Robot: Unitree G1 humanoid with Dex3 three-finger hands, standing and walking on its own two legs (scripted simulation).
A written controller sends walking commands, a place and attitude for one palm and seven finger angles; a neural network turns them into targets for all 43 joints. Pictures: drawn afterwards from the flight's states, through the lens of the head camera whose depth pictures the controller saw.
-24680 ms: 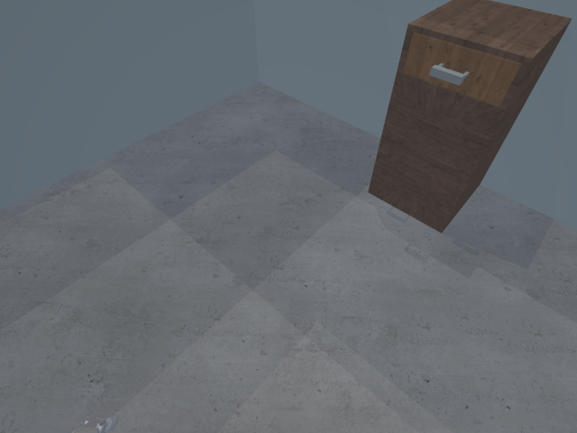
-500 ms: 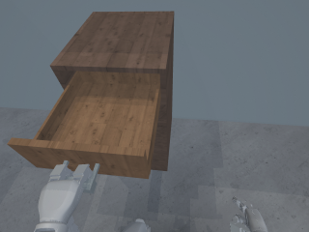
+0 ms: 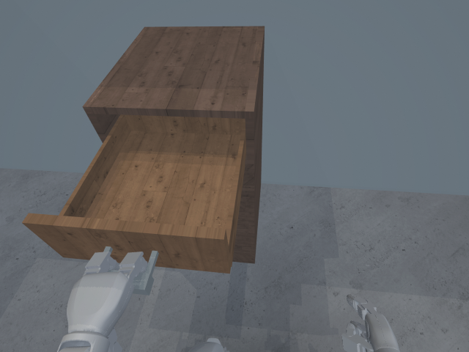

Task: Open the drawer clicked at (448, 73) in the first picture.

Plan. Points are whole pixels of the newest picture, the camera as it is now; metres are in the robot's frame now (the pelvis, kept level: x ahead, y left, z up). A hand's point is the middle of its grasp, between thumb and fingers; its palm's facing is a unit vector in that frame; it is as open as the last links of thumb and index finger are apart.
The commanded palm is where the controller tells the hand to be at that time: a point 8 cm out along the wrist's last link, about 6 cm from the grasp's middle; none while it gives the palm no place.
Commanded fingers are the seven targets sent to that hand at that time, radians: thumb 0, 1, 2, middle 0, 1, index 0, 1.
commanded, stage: lift the hand off the handle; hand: left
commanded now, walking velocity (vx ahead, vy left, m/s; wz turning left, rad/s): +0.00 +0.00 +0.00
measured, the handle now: (125, 267) +0.26 +0.22 +0.00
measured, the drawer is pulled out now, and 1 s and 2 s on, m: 0.30 0.26 0.25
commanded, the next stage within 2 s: open the thumb to release the handle in 0.16 s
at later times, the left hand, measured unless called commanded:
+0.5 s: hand (113, 307) +0.19 +0.22 -0.01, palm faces -0.12 -0.12 -0.99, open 13.5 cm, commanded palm +0.20 +0.22 +0.06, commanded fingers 0.00 -0.50 0.30 -0.21 -0.66 -0.21 -0.66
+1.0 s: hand (127, 285) +0.23 +0.22 -0.01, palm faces -0.03 -0.10 -0.99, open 14.9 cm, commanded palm +0.21 +0.23 +0.03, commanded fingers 0.00 -0.50 0.30 -0.15 -0.30 -0.15 -0.30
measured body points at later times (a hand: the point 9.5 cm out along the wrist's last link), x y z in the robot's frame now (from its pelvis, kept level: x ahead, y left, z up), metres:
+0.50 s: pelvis +0.02 +0.01 -0.01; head +0.08 -0.01 +0.44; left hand +0.19 +0.23 +0.05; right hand +0.21 -0.22 -0.11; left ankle +0.05 +0.10 -0.68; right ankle -0.03 -0.08 -0.68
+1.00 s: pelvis +0.00 -0.01 +0.00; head +0.02 -0.03 +0.45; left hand +0.23 +0.22 +0.04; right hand +0.17 -0.24 -0.10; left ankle +0.05 +0.10 -0.68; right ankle -0.03 -0.08 -0.68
